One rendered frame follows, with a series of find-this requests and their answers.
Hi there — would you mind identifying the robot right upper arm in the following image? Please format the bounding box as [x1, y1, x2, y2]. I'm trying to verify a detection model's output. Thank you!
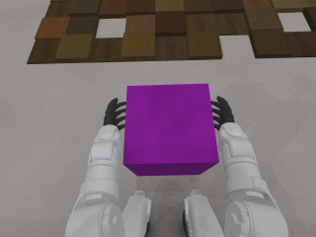
[223, 199, 288, 237]

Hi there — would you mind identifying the robot right hand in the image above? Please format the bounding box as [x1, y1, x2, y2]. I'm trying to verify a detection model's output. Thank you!
[210, 96, 235, 131]

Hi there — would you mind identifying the robot thigh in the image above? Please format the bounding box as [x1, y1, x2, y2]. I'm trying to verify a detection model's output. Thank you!
[184, 195, 225, 237]
[122, 195, 152, 237]

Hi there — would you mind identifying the right robot thigh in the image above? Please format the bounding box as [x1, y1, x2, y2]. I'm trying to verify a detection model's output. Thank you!
[184, 195, 225, 237]

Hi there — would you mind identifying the left robot forearm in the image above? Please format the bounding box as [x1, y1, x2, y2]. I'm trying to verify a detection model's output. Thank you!
[65, 124, 123, 237]

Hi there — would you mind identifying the robot left hand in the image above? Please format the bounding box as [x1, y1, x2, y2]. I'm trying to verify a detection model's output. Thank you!
[103, 98, 126, 131]

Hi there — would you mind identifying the left robot thigh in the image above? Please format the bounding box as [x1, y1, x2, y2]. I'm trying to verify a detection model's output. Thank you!
[122, 195, 152, 237]

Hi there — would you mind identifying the right robot forearm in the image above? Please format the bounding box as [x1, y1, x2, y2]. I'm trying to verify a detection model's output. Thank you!
[217, 122, 289, 237]

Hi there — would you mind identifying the carton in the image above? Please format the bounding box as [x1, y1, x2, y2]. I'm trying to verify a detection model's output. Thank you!
[122, 83, 219, 177]

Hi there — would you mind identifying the robot left upper arm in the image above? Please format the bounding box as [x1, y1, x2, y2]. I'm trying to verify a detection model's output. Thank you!
[65, 202, 125, 237]

